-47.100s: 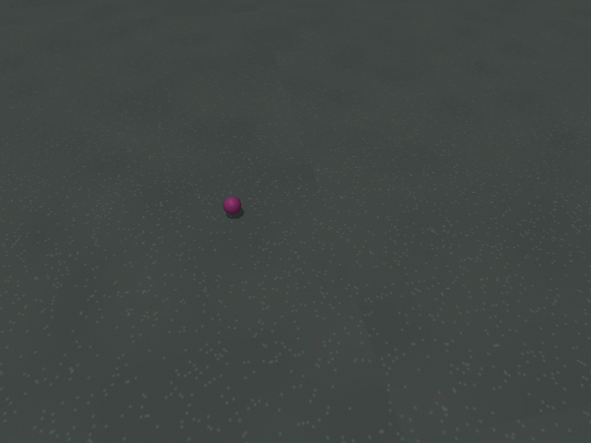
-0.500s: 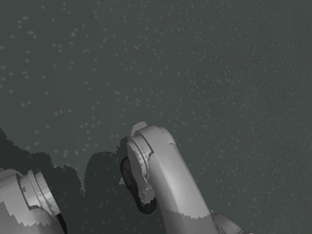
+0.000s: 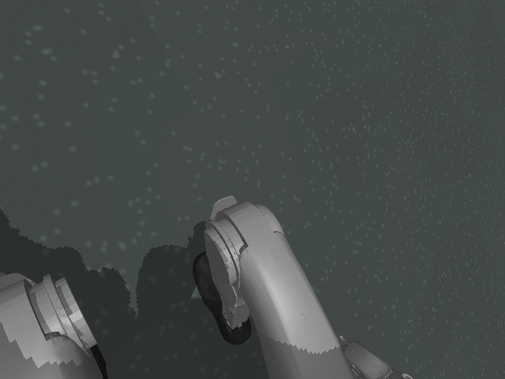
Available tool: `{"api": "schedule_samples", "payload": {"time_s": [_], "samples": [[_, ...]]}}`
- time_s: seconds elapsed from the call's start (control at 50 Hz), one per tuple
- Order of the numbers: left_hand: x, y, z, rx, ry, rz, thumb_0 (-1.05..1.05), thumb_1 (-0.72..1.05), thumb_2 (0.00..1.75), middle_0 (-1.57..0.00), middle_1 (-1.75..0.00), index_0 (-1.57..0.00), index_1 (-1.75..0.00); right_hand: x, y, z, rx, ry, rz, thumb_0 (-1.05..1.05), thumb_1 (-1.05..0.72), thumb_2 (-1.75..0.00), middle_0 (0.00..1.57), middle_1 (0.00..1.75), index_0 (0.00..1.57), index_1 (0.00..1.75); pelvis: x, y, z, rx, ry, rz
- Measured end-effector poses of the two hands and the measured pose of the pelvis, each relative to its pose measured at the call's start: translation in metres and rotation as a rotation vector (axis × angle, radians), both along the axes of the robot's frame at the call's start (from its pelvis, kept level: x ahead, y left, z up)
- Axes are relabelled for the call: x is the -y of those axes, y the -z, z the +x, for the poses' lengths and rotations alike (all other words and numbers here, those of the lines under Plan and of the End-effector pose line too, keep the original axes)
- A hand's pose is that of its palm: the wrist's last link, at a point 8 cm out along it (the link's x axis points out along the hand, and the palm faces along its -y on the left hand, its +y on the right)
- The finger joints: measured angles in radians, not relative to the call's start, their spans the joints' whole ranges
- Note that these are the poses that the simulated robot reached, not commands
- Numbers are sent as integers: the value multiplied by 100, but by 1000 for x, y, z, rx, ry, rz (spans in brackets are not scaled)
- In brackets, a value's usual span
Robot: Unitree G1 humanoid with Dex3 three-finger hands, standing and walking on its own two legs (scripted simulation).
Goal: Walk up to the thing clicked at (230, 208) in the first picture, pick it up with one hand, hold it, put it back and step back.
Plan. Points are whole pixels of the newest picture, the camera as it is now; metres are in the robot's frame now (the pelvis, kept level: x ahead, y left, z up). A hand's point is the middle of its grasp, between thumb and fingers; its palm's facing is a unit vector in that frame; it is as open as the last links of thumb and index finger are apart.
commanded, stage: withdraw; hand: left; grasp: from above
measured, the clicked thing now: out of the picture +0.47 +0.29 -0.27
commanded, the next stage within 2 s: home in 0.78 s
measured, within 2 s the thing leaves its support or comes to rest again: neither
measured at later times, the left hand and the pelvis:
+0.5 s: hand out of the picture +0.45 +0.31 -0.07, palm faces -0.42 -0.12 -0.90, open 14.2 cm; pelvis +0.00 -0.01 +0.05, yaw +7 degrees
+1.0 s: hand out of the picture +0.45 +0.29 -0.15, palm faces -0.43 -0.12 -0.89, open 13.7 cm; pelvis -0.01 -0.02 +0.02, yaw +7 degrees
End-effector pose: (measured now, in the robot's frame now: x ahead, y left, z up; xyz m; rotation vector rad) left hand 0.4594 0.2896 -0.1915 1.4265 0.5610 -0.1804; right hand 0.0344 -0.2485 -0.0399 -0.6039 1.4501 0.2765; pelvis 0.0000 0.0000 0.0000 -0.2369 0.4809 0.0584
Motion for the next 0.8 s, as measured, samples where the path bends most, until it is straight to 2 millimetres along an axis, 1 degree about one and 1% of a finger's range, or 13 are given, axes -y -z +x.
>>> {"api": "schedule_samples", "payload": {"time_s": [0.06, 0.1, 0.18, 0.22, 0.28, 0.4, 0.46, 0.54, 0.6, 0.66, 0.72, 0.8], "samples": [[0, -2, 2, 17, -4, -3, 0, -49, 102, -9, -108, -10, -107, 1, -1, -2, -2, 9, -4, 0, -91, -91, 20, 30, 20, 30, 0, -1, 0, -4, 1, -1], [-1, -7, 5, 43, -3, -1, 0, -50, 101, -9, -107, -10, -105, 1, -1, -3, -8, 18, -4, 0, -91, -91, 20, 30, 20, 30, 0, -1, 1, -11, 1, 0], [-3, -28, 13, 108, 7, 20, 0, -52, 101, -9, -104, -9, -103, 2, 1, -1, -14, 49, 13, 0, -92, -91, 20, 30, 20, 30, 1, -4, 4, -38, -2, 7], [-5, -45, 16, 144, 0, 32, 0, -53, 101, -9, -103, -9, -103, 3, 4, 3, -2, 78, 23, 0, -92, -91, 20, 30, 20, 30, 2, -6, 6, -58, -3, 11], [-13, -75, 17, 177, -26, 60, 0, -54, 101, -9, -102, -8, -102, 6, 9, 13, 24, 130, 44, 0, -92, -91, 20, 30, 20, 30, 2, -11, 9, -91, -10, 21], [-26, -138, 7, 115, -82, 101, 0, -55, 102, -8, -101, -8, -101, 11, 17, 43, 99, 200, 87, 0, -92, -91, 20, 30, 20, 30, 5, -29, 7, -115, -38, 60], [-26, -166, 0, 62, -83, 92, 0, -56, 103, -9, -101, -7, -102, 13, 14, 56, 136, 213, 91, 0, -92, -91, 20, 30, 20, 30, 8, -40, 3, -115, -52, 79], [-16, -189, -7, -10, -45, 66, 0, -56, 104, -9, -101, -7, -102, 18, 5, 65, 171, 214, 65, 0, -92, -91, 20, 30, 20, 30, 11, -55, -2, -106, -68, 98], [-4, -196, -10, -38, 4, 44, 0, -56, 105, -9, -101, -7, -103, 24, -4, 65, 182, 205, 29, 0, -92, -91, 20, 30, 20, 30, 14, -63, -6, -99, -76, 109], [6, -195, -11, -39, 48, 25, 0, -55, 105, -9, -101, -7, -103, 31, -10, 61, 184, 196, -13, 0, -91, -91, 20, 30, 20, 30, 17, -66, -9, -96, -79, 116], [11, -185, -12, -39, 75, 22, 0, -54, 104, -9, -101, -8, -103, 37, -12, 55, 177, 189, -51, 0, -91, -91, 20, 30, 20, 30, 18, -63, -11, -95, -79, 118], [12, -161, -13, -46, 87, 26, 0, -53, 104, -9, -102, -8, -102, 41, -8, 42, 158, 186, -87, 0, -91, -91, 20, 30, 20, 30, 19, -53, -12, -94, -75, 118]]}}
